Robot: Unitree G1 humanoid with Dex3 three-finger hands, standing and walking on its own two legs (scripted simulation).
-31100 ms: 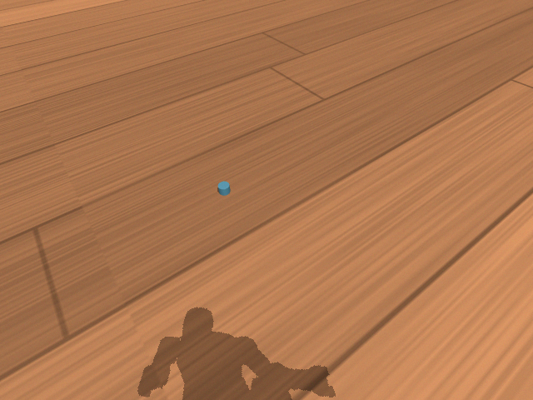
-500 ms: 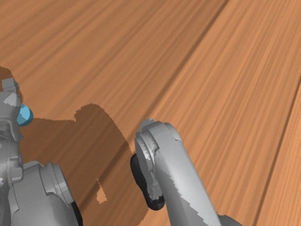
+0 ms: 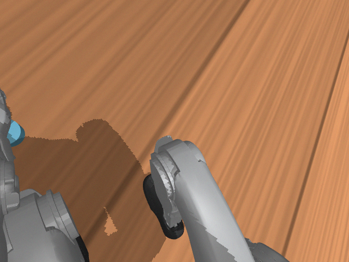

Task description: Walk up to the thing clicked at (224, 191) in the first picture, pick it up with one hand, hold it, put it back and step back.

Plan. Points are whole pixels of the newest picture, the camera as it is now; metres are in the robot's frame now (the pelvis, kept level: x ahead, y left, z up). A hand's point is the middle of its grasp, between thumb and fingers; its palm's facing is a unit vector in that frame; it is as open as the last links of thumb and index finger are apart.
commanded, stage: rest palm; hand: left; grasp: from above
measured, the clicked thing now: (7, 133) +0.45 +0.22 -0.28
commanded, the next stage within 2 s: close in 0.34 s
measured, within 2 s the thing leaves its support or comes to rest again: neither
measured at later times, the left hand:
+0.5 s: hand out of the picture +0.45 +0.23 -0.24, palm faces -0.43 -0.09 -0.90, open 14.4 cm
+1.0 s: hand (1, 131) +0.45 +0.23 -0.24, palm faces -0.42 -0.08 -0.90, open 13.0 cm
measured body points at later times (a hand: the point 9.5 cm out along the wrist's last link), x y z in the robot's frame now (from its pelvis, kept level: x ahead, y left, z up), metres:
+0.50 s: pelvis +0.00 +0.00 +0.00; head +0.27 +0.10 +0.35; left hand +0.47 +0.23 -0.19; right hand +0.03 -0.25 -0.06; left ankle +0.06 +0.13 -0.27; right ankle +0.12 -0.13 -0.27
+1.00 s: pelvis +0.00 +0.00 +0.01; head +0.27 +0.10 +0.35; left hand +0.47 +0.23 -0.19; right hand +0.03 -0.25 -0.05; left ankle +0.06 +0.13 -0.27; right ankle +0.12 -0.13 -0.27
